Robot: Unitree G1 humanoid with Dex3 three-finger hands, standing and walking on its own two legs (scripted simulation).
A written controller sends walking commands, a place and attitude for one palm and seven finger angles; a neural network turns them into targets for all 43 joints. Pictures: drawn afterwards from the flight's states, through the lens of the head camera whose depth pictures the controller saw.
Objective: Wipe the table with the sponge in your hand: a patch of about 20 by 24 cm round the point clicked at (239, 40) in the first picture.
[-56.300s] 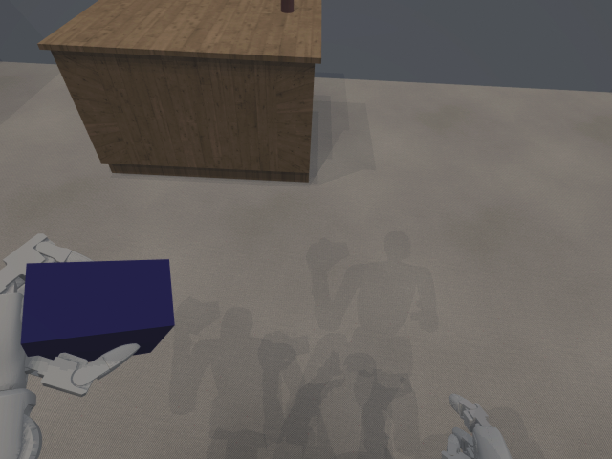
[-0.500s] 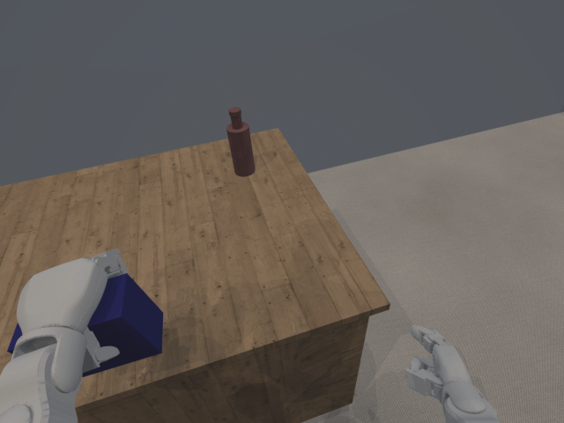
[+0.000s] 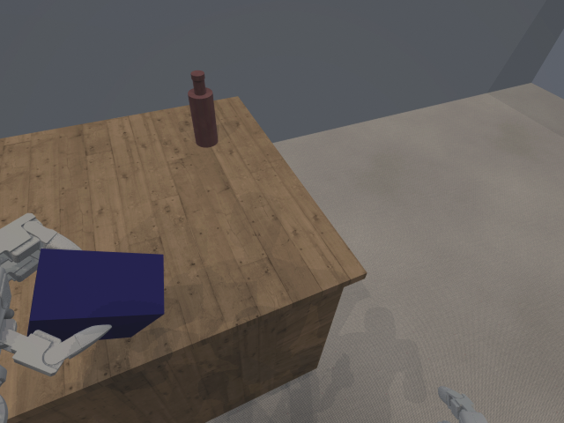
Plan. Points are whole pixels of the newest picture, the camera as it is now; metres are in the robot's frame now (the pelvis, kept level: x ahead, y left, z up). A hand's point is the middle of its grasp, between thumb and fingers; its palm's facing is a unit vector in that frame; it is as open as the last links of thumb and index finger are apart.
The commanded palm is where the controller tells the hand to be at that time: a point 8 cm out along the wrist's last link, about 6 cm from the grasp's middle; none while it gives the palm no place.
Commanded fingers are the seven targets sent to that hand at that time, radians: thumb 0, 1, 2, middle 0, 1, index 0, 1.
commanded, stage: step back with the hand held close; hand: left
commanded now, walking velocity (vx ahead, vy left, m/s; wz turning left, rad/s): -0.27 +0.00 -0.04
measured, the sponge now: (111, 300) +0.22 +0.21 +0.13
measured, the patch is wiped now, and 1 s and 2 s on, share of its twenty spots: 1.00 1.00 1.00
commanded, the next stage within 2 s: stop stepping back and stand still in 1.02 s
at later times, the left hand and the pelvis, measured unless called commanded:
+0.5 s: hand (12, 376) +0.13 +0.25 +0.16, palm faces +0.37 -0.87 -0.32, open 10.0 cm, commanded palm +0.08 +0.30 +0.19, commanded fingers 0.00 0.10 1.30 -1.20 -1.60 -1.20 -1.60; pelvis -0.07 +0.01 -0.01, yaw +3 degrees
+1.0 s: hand out of the picture +0.06 +0.20 +0.19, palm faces +0.19 -0.91 -0.36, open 10.0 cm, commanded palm +0.03 +0.26 +0.19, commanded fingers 0.00 0.10 1.30 -1.20 -1.60 -1.20 -1.60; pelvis -0.15 -0.01 +0.00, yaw -5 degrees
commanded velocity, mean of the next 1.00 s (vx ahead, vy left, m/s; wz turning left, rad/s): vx -0.36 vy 0.00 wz -0.04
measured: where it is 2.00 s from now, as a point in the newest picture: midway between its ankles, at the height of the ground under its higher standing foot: outside the picture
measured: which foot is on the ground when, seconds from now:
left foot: down 0.00-0.86, up 0.88-1.00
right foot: down 0.00-0.52, up 0.54-0.80, down 0.82-1.00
